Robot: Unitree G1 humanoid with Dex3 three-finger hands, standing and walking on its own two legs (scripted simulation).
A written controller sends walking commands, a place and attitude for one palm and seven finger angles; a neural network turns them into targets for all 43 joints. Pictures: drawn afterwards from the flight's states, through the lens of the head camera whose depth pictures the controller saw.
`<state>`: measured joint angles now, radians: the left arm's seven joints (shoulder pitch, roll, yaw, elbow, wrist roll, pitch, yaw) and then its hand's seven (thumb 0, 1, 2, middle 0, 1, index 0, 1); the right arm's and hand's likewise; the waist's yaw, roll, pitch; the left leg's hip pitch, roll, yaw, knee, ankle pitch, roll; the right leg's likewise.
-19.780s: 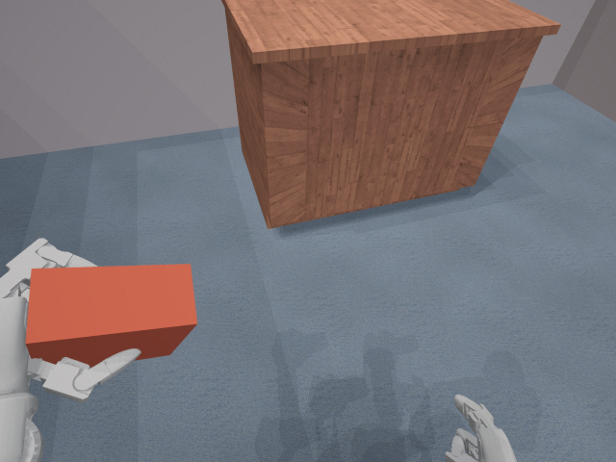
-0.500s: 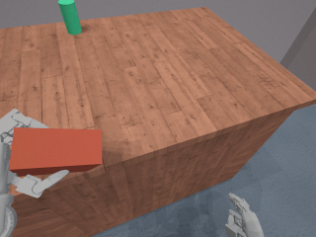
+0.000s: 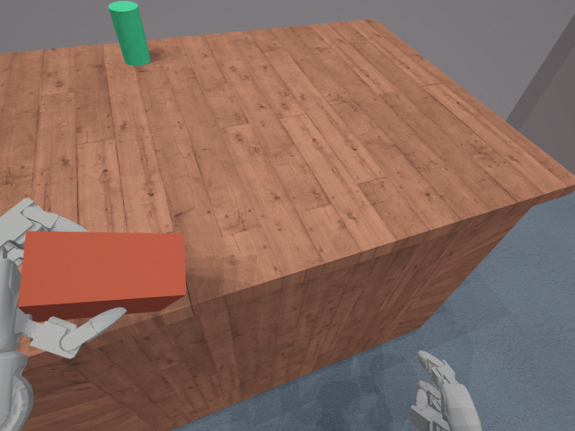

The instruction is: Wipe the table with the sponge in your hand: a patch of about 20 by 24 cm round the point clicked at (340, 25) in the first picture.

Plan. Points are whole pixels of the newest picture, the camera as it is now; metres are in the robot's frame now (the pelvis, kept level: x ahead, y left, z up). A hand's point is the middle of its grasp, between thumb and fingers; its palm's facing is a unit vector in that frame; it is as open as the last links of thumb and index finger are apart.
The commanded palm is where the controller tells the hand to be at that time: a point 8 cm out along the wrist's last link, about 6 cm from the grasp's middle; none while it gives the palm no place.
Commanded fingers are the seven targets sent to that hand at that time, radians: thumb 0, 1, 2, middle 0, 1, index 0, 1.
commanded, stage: look again from close up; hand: left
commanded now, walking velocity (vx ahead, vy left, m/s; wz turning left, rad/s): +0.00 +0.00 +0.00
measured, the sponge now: (129, 278) +0.24 +0.20 +0.14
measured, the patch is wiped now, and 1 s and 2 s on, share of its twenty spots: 0.00 0.00 0.00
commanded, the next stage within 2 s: turn the palm down, sponge in hand in 0.02 s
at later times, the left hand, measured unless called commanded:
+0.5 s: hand (91, 284) +0.20 +0.21 +0.19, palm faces +0.37 -0.71 -0.60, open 10.3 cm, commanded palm +0.16 +0.26 +0.21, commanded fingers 0.00 0.10 1.30 -1.20 -1.60 -1.20 -1.60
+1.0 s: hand (90, 250) +0.23 +0.22 +0.20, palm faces +0.33 -0.45 -0.83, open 10.3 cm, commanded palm +0.18 +0.24 +0.25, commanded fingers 0.00 0.10 1.30 -1.20 -1.60 -1.20 -1.60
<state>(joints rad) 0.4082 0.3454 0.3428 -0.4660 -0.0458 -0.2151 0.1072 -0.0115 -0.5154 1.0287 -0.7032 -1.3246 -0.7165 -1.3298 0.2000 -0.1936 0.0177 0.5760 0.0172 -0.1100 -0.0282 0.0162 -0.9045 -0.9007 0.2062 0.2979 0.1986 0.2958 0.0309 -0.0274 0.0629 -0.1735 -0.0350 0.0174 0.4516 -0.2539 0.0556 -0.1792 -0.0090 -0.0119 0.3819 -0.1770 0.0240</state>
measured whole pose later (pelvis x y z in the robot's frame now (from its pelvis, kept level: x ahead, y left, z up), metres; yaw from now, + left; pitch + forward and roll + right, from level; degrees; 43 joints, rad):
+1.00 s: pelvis +0.00 -0.07 -0.01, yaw -1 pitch -3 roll +1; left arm 0.23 0.65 0.35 -0.38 0.22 0.18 -0.02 -0.01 -0.52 1.03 -0.71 -1.32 -0.72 -1.32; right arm 0.14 -0.30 0.00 0.62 0.05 -0.05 -0.11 0.02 -0.91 -0.90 0.20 0.30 0.20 0.30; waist 0.09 0.11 0.01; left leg -0.20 0.03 0.00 0.55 -0.30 -0.04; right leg -0.25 0.04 -0.06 0.57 -0.28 -0.07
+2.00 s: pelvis -0.01 -0.04 +0.00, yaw +0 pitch -4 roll +1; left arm -0.08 0.65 0.07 -0.44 0.72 0.56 -0.21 0.00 -0.52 1.03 -0.71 -1.31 -0.72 -1.32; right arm -0.03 -0.26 0.10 0.63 0.08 0.01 -0.07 0.02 -0.90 -0.90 0.21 0.30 0.20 0.30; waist 0.16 0.12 0.01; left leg -0.13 -0.02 0.01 0.40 -0.21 0.01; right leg -0.18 0.00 -0.05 0.44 -0.20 -0.04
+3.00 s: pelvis -0.02 -0.06 +0.00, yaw +0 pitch -4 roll +1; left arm -0.15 0.65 0.03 -0.22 0.77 0.44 -0.19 0.00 -0.52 1.03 -0.71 -1.31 -0.72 -1.31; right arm 0.00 -0.27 0.07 0.67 0.07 -0.06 -0.08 0.02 -0.91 -0.90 0.20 0.30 0.20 0.30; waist 0.14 0.13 0.01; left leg -0.15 -0.01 0.00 0.43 -0.22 -0.01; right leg -0.21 0.01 -0.05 0.49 -0.22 -0.06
